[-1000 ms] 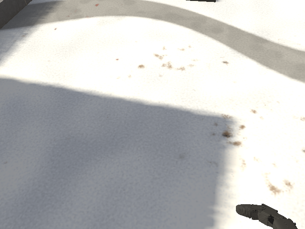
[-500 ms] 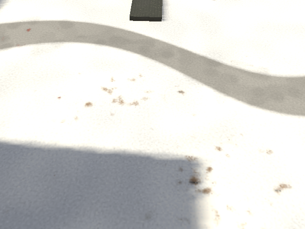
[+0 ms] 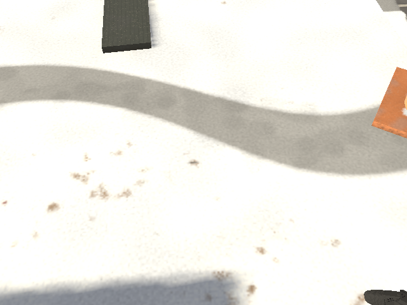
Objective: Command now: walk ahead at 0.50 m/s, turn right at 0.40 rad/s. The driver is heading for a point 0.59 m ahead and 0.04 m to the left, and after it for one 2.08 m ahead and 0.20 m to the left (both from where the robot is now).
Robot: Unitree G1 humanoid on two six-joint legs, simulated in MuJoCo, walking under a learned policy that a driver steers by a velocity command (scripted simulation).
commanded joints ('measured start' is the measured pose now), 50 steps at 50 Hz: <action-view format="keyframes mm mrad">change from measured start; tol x16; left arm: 1 -17 147 38 -60 -7 -14 13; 11 132 42 -7 -57 -5 -26 7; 15 -72 123 11 -95 13 -20 9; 50 -225 20 10 -5 18 36 16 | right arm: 1 -45 -31 0 -48 7 -13 11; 7 -112 -85 -21 -81 21 -37 37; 12 354 -193 -74 22 18 -25 29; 20 87 -93 -28 29 5 -2 22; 32 301 8 8 135 -5 26 7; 50 203 -31 -10 226 8 105 -28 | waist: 1 7 -92 -60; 9 -52 -141 -97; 12 -139 260 -345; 16 -57 27 -64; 28 -42 79 -111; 32 -101 -209 -235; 50 -74 -41 -65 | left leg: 1 173 -50 50 -201 226 -4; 9 404 -95 73 -420 116 124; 11 1008 244 -440 -418 51 376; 12 1028 311 -666 -539 -46 412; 16 586 164 -224 -549 461 296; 21 453 81 -7 -577 717 277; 28 498 85 -24 -494 400 223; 32 332 -70 62 -299 -230 49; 50 445 -62 64 -402 -77 41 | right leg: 1 -72 -210 127 -98 226 -143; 8 114 -281 250 61 251 -96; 10 -1 -182 154 386 322 -30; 12 -527 -34 57 894 -395 78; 13 -586 -85 73 973 -351 83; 28 -82 -129 -78 131 164 85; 31 226 -334 110 129 742 -37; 36 30 -251 84 116 276 -37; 42 77 -221 42 178 433 -23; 50 41 -198 23 145 248 -9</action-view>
